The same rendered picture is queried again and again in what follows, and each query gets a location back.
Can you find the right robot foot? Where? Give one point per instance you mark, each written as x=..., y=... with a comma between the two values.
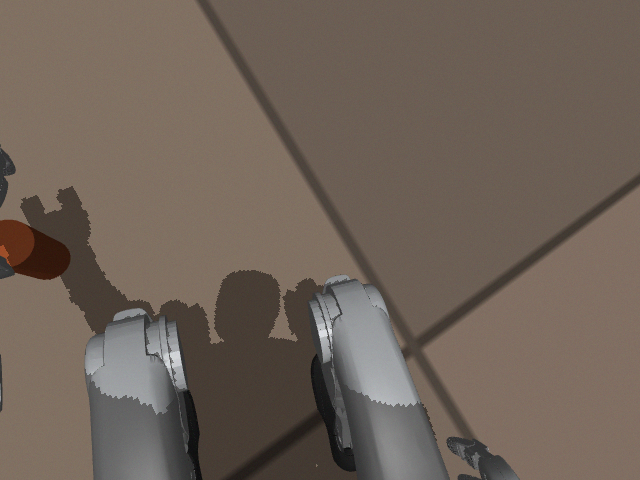
x=343, y=457

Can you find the left robot foot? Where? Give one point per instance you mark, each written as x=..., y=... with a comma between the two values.
x=194, y=433

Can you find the can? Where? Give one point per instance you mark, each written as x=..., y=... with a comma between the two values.
x=32, y=253

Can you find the left robot hand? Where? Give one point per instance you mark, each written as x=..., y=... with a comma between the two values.
x=7, y=168

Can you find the right robot hand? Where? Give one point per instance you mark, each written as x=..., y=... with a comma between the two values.
x=478, y=457

